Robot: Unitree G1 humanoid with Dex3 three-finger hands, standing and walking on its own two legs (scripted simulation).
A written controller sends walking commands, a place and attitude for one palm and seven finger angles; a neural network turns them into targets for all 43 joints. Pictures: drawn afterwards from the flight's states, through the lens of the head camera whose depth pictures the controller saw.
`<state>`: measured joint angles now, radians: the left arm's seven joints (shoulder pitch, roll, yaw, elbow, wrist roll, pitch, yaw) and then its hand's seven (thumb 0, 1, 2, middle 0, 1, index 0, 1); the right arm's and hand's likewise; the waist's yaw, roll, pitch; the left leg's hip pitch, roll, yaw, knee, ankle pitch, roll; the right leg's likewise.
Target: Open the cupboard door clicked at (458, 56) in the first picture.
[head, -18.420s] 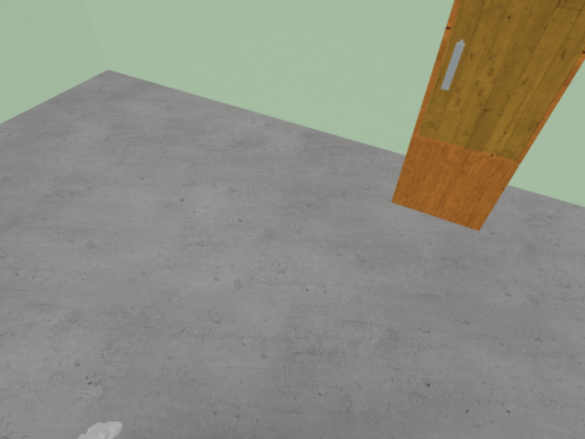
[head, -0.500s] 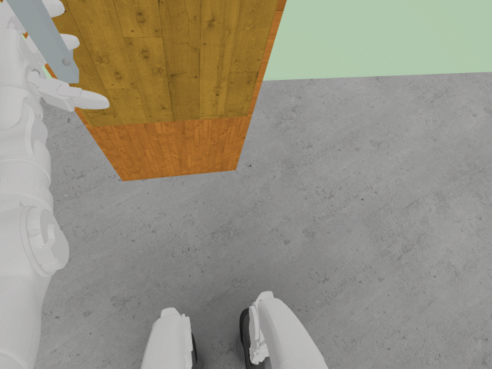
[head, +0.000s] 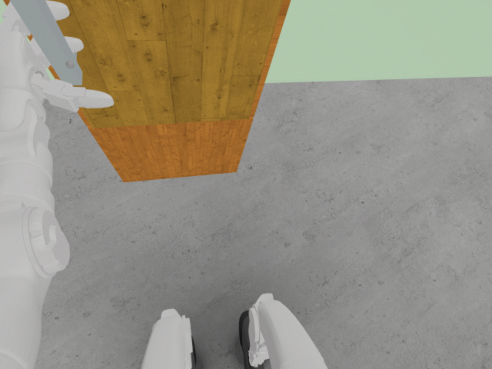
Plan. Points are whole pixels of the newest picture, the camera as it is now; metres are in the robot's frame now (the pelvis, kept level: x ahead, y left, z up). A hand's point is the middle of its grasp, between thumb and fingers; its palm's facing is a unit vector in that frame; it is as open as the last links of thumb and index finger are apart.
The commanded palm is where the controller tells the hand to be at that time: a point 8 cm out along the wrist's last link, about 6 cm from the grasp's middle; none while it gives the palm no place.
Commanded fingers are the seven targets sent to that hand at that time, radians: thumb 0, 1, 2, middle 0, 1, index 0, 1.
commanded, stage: close the thumb around the handle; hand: left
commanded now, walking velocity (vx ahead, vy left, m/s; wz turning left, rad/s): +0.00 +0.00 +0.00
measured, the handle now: (53, 30) +0.61 +0.22 +0.06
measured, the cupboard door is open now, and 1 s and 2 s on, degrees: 0 6 51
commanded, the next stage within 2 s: pull the door open along its arc in 0.56 s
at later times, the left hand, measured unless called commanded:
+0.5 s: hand (69, 64) +0.55 +0.20 +0.06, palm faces +0.05 -1.00 -0.02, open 6.2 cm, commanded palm +0.54 +0.21 +0.05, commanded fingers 0.00 0.90 0.90 -0.40 -1.35 -0.40 -1.35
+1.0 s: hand (72, 85) +0.52 +0.19 +0.06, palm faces +0.01 -1.00 -0.02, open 6.3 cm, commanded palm +0.46 +0.23 +0.05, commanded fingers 0.00 0.90 0.90 -0.40 -1.35 -0.40 -1.35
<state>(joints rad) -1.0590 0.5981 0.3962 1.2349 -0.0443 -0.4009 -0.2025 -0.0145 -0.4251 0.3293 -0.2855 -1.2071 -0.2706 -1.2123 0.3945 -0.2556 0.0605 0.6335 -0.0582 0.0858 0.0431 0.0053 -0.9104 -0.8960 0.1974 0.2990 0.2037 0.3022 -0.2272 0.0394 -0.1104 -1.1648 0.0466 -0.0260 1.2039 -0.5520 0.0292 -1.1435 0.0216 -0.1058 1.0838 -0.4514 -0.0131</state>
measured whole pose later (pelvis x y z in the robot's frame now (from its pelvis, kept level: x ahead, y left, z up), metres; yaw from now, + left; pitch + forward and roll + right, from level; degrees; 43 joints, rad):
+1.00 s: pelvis +0.01 +0.00 +0.01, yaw -2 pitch +27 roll -4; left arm -0.78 0.50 0.44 1.00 -0.11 -0.40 -0.24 0.00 0.66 0.71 -0.31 -1.32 -0.32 -1.35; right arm 0.41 -0.25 0.05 0.58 -0.02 0.11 0.05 0.01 -0.91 -0.90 0.20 0.30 0.20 0.30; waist -0.20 0.04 -0.13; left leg -1.05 0.06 0.03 1.13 -0.55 0.04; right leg -1.06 0.04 -0.05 1.02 -0.44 0.00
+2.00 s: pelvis -0.01 -0.06 +0.02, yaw +4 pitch +16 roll +2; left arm -0.18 -0.13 -0.13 0.48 0.12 -0.41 0.66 0.01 0.59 0.73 -0.34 -1.32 -0.34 -1.33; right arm 0.16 -0.19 -0.02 0.65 -0.10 -0.04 0.01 0.01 -0.91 -0.90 0.19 0.30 0.20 0.30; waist -0.04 0.03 -0.15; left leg -0.85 0.02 -0.03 1.05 -0.48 -0.04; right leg -0.89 0.00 -0.10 1.07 -0.47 -0.09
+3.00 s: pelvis -0.03 -0.01 +0.02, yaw +4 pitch +15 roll -1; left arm -0.23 0.04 -0.24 0.50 0.01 -0.45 0.14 -0.02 -0.50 0.30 -0.25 -0.38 -0.17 -0.41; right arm 0.22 -0.21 0.01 0.59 -0.04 -0.03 0.01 0.01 -0.91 -0.90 0.20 0.30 0.20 0.30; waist -0.02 0.05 -0.12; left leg -0.88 -0.01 0.00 1.12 -0.50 0.02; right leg -0.90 -0.03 -0.08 1.10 -0.46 -0.02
